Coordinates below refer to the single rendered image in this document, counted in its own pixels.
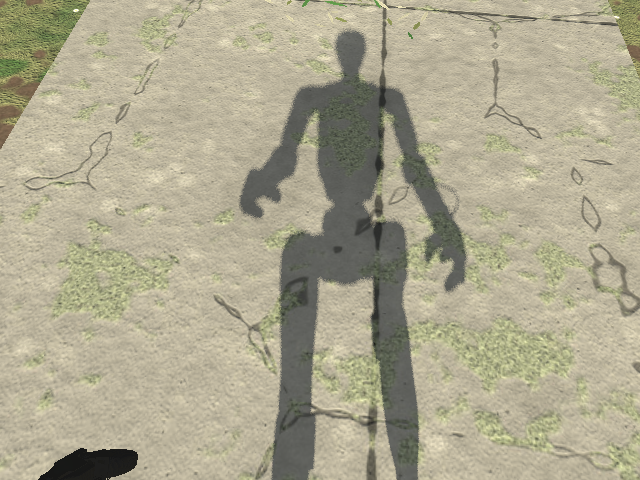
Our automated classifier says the left robot hand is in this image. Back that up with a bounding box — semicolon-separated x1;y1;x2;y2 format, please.
38;448;138;480

